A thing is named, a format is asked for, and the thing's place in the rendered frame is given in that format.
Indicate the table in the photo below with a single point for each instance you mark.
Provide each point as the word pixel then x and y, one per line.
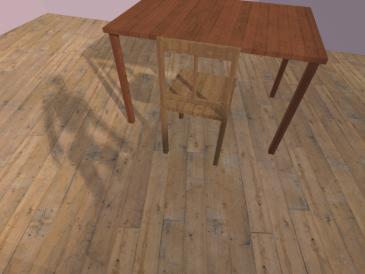
pixel 268 29

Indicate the chair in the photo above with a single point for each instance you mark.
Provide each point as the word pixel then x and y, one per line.
pixel 197 93

